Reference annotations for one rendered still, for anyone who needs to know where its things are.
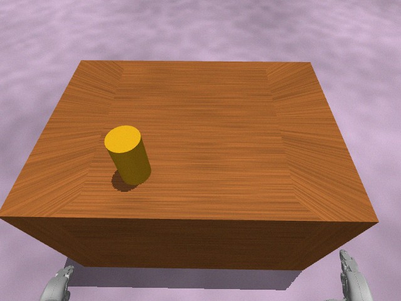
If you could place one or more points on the can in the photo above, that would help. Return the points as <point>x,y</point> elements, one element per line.
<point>126,148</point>

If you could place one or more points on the right robot hand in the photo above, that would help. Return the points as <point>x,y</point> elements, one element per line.
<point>355,285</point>

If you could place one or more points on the left robot hand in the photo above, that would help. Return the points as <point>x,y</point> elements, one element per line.
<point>57,286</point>

